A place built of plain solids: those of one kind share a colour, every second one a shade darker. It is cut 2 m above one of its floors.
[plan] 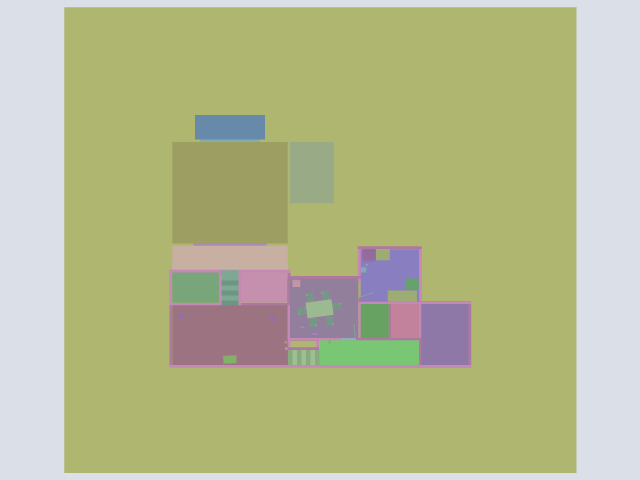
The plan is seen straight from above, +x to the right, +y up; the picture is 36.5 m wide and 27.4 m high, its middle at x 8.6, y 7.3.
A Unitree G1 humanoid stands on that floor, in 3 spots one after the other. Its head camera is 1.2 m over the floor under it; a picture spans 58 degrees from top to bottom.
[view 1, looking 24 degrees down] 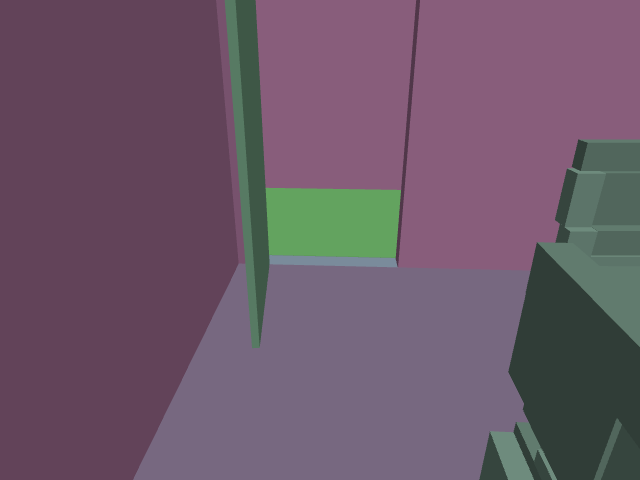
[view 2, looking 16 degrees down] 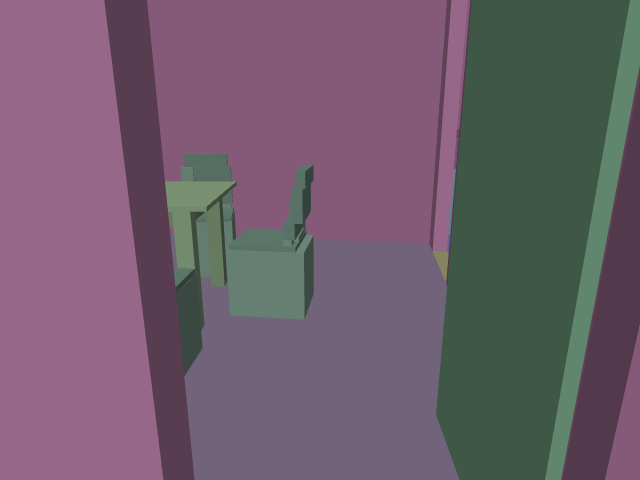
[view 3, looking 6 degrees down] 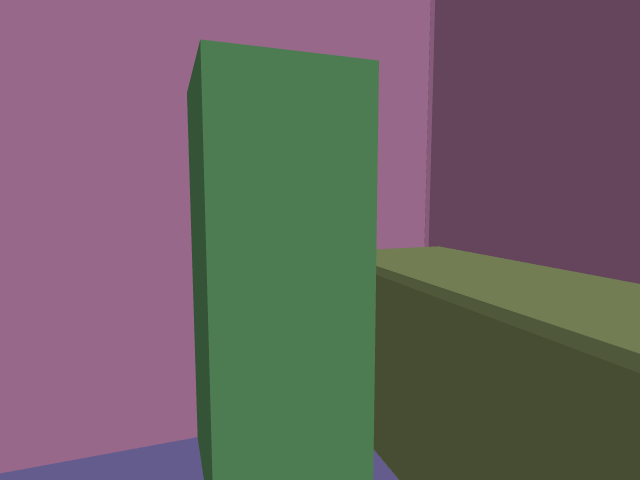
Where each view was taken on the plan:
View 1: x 10.18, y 4.03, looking -87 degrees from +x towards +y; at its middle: floor_wing_lobby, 2.95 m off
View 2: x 10.22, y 0.93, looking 97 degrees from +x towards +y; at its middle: floor_dining_room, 4.35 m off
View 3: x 12.12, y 5.22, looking -20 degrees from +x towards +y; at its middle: fridge_flat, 1.48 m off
